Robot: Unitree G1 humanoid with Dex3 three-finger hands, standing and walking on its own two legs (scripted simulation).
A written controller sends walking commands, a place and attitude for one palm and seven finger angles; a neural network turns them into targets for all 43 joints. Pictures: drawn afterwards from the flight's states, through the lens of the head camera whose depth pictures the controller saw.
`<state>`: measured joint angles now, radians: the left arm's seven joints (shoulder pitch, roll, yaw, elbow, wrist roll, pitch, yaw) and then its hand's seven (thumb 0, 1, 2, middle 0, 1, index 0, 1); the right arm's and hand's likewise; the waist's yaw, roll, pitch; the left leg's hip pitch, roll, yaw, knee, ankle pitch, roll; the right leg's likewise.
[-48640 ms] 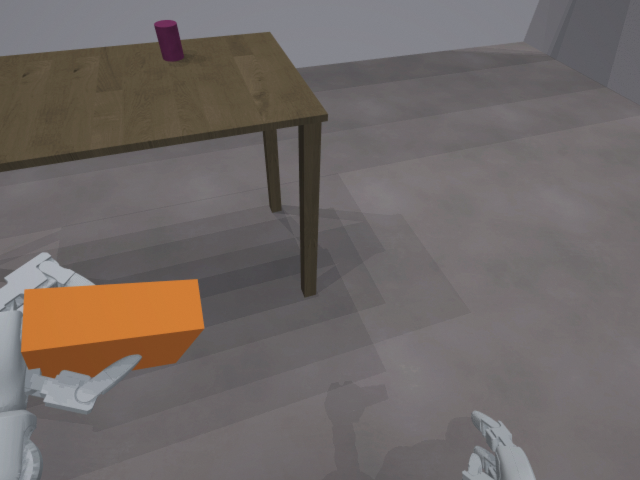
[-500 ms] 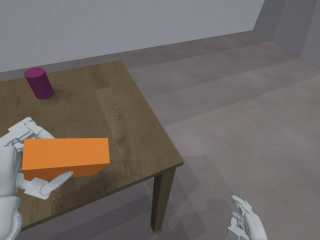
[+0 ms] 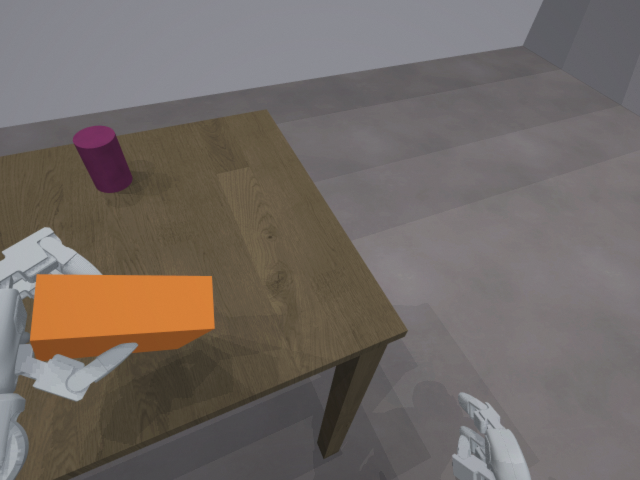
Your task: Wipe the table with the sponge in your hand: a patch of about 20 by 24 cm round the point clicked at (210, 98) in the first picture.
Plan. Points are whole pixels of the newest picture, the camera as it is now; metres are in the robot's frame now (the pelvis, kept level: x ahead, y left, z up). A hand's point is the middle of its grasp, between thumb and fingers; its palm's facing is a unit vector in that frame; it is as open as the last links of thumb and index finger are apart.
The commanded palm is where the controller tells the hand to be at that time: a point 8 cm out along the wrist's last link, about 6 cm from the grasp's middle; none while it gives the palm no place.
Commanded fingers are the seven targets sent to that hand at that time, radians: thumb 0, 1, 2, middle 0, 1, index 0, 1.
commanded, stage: come to a stop and stand still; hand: left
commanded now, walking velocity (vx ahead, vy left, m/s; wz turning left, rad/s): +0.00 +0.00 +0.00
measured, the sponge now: (148, 318) +0.23 +0.20 +0.13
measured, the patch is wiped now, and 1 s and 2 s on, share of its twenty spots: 0.00 0.00 0.00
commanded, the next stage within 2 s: look again from close up in 0.14 s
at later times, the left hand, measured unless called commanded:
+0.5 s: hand (85, 331) +0.20 +0.23 +0.16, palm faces +0.37 -0.85 -0.36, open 9.3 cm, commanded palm +0.15 +0.27 +0.18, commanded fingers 0.00 0.10 1.30 -1.20 -1.60 -1.20 -1.60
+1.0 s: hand (45, 254) +0.24 +0.26 +0.21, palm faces +0.48 -0.76 -0.44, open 9.3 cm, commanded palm +0.14 +0.25 +0.18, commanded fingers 0.00 0.10 1.30 -1.20 -1.60 -1.20 -1.60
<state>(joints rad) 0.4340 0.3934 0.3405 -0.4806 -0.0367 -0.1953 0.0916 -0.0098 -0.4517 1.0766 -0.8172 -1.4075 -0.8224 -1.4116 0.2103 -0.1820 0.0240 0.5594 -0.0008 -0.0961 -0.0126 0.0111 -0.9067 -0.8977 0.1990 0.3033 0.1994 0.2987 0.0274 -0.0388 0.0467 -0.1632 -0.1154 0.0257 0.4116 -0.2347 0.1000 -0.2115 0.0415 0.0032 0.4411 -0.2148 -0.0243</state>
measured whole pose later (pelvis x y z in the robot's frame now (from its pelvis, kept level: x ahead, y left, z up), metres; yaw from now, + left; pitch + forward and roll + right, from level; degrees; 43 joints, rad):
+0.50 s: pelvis -0.01 -0.01 +0.00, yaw +0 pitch -1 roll -1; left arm 0.43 0.36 0.32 -0.44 -0.03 -0.20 0.10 -0.01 -0.45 1.08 -0.82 -1.41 -0.82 -1.41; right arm 0.22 -0.20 0.01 0.57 0.01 -0.11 -0.03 0.01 -0.91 -0.90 0.20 0.30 0.20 0.30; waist 0.03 -0.02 0.03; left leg -0.17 -0.09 0.02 0.41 -0.22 0.09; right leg -0.20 0.07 0.00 0.39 -0.17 -0.04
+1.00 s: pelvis -0.02 -0.03 +0.00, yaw -1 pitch +1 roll -1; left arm 0.17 0.51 0.52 -0.32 -0.07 -0.24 0.07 -0.01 -0.45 1.08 -0.82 -1.41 -0.82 -1.41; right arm 0.19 -0.21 0.01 0.59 0.02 -0.11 0.04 0.01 -0.91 -0.90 0.20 0.30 0.20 0.30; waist 0.03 -0.01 0.06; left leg -0.27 -0.07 0.03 0.50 -0.25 0.08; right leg -0.30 0.08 -0.01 0.47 -0.19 -0.06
